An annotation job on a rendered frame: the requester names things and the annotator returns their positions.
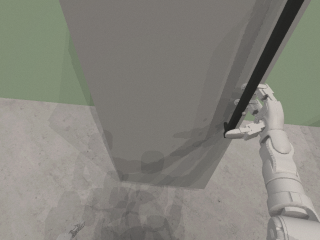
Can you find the handle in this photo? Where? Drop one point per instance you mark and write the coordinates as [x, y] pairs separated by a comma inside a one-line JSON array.
[[282, 26]]

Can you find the right robot hand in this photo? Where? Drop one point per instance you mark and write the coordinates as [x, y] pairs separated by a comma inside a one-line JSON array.
[[271, 113]]

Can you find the robot right upper arm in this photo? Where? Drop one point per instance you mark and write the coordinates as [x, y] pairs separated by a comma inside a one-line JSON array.
[[290, 228]]

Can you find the right robot forearm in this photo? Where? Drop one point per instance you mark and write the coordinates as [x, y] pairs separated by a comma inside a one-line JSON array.
[[286, 196]]

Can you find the fridge door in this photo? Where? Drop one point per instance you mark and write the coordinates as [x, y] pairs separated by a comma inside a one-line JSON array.
[[164, 74]]

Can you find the left robot hand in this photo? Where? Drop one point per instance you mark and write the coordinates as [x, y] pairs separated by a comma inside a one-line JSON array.
[[71, 230]]

